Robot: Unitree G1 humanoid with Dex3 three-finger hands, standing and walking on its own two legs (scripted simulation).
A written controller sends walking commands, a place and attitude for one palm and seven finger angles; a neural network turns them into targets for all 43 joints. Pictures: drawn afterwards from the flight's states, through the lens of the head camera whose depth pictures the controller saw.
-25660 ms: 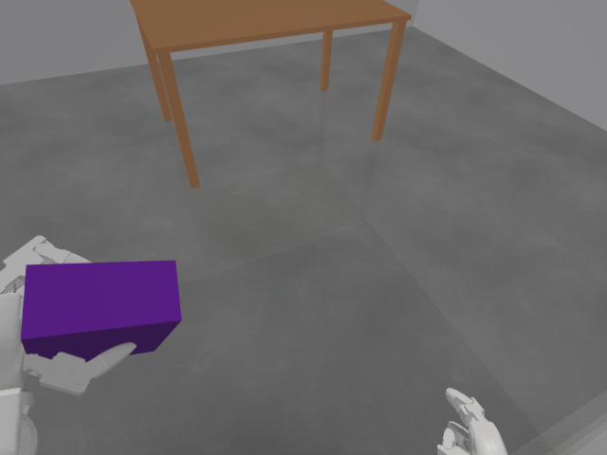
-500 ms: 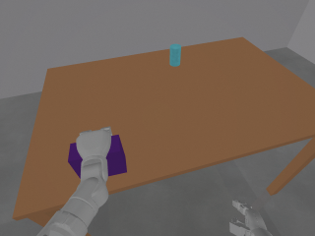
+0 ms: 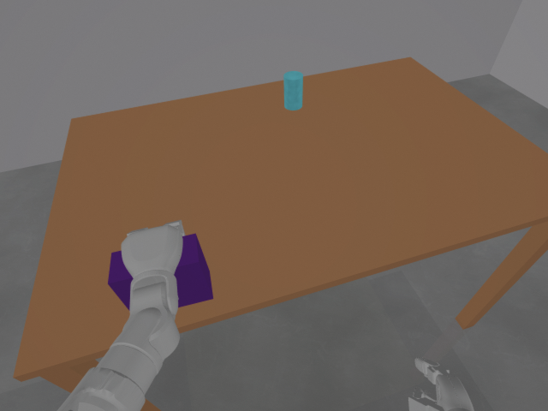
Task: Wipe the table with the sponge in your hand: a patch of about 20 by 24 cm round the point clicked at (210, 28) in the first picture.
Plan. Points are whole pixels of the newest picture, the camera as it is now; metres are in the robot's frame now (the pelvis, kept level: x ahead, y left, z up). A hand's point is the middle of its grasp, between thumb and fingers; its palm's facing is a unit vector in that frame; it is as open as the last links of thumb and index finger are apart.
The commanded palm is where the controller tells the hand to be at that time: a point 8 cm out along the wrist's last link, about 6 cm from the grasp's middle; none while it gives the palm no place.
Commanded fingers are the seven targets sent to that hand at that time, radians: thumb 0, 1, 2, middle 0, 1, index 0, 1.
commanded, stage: slide across to the third lane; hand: left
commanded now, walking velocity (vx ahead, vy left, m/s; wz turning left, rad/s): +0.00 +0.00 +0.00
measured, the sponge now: (168, 282) +0.32 +0.23 -0.03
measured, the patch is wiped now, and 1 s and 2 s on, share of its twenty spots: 0.75 0.75 0.85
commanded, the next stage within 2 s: wipe forward along the third lane in 0.66 s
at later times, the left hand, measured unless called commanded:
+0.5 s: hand (183, 261) +0.34 +0.20 +0.02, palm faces -0.07 -0.02 -1.00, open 10.0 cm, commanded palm +0.31 +0.15 +0.07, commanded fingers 0.00 0.10 1.30 -1.20 -1.60 -1.20 -1.60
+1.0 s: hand (210, 254) +0.36 +0.15 +0.01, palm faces -0.09 -0.01 -1.00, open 10.0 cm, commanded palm +0.34 +0.14 +0.06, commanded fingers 0.00 0.10 1.30 -1.20 -1.60 -1.20 -1.60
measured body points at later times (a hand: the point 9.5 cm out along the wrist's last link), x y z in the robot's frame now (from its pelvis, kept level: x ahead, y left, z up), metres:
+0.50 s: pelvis +0.00 +0.00 +0.00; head +0.00 -0.03 +0.45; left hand +0.34 +0.19 +0.07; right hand +0.21 -0.21 -0.11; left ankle -0.05 +0.11 -0.73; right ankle +0.02 -0.11 -0.73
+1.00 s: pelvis -0.02 -0.02 +0.00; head +0.00 -0.04 +0.45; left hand +0.36 +0.15 +0.07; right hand +0.17 -0.25 -0.12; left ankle -0.05 +0.11 -0.73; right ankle +0.02 -0.11 -0.73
